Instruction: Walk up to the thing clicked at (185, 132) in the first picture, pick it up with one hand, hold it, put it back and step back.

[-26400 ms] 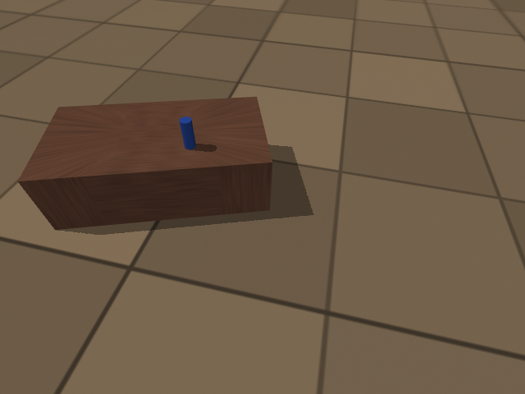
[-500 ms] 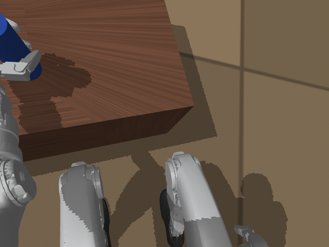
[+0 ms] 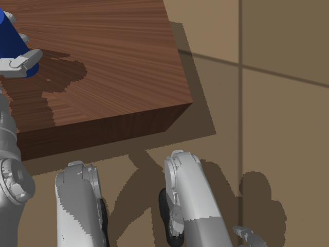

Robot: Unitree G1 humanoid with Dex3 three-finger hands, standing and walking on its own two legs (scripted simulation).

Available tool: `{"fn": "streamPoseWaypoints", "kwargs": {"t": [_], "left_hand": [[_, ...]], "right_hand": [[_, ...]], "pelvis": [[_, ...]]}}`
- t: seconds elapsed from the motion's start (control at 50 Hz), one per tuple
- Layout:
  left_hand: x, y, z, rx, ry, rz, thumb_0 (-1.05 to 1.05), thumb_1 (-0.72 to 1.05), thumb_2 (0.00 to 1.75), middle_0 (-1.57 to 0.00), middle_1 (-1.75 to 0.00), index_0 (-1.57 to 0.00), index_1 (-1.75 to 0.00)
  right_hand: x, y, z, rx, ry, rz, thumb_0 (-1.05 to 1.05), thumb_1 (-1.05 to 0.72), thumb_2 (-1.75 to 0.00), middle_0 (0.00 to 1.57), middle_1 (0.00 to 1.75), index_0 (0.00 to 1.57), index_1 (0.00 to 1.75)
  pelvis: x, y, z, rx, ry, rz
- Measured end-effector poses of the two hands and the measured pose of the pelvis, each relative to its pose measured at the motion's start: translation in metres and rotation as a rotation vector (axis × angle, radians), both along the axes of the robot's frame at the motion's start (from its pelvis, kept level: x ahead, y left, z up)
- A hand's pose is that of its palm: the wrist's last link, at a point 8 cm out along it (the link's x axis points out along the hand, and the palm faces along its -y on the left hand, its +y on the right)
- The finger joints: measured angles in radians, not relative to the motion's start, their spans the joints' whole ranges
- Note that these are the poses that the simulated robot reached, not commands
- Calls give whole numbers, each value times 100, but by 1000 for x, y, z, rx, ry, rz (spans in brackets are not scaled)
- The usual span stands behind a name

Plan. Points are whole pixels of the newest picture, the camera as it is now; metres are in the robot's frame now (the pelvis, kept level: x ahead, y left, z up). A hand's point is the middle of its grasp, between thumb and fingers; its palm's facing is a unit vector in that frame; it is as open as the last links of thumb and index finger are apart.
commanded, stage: open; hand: left
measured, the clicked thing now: (8, 46) +0.54 +0.26 +0.01
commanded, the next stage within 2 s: withdraw in 0.20 s
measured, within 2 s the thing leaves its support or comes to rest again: neither
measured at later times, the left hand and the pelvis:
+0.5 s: hand out of the picture +0.54 +0.27 +0.02, palm faces +0.27 -0.96 -0.01, open 17.4 cm; pelvis +0.00 +0.00 +0.00, yaw +0 degrees
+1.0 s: hand out of the picture +0.51 +0.36 +0.14, palm faces +0.35 -0.89 -0.28, open 17.4 cm; pelvis +0.01 +0.00 +0.14, yaw +2 degrees
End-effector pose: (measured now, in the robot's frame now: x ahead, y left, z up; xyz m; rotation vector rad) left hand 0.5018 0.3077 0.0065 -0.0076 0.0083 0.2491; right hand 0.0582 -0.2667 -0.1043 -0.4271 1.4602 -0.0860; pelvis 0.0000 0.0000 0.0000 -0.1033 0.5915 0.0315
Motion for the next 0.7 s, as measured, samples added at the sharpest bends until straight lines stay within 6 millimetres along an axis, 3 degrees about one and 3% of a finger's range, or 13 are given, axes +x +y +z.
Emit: {"fn": "streamPoseWaypoints", "kwargs": {"t": [0.24,0.46,0.56,0.7], "left_hand": [[1,-1,-1,2,0,-7,-1,-47,22,-53,-38,-53,-37],[1,6,4,13,-4,16,-2,-59,3,-19,-8,-19,-8],[1,25,28,31,-29,50,-2,-60,2,-12,-4,-12,-3],[-3,55,91,65,-22,79,-2,-61,1,-7,-2,-8,-1]], "right_hand": [[1,0,3,-8,2,-2,0,-93,-90,20,30,20,30],[1,0,2,-3,7,-10,0,-93,-90,20,30,21,30],[1,0,7,-7,2,-32,0,-92,-90,20,30,21,30],[6,1,35,-8,-23,-65,0,-92,-90,20,30,21,30]], "pelvis": [[1,2,1,-4,2,3],[1,1,2,-1,3,1],[2,1,9,3,6,4],[6,1,40,10,18,13]]}}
